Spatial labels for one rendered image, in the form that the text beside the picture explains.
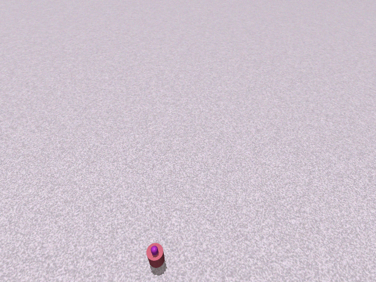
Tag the bottle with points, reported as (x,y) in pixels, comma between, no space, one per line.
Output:
(155,255)

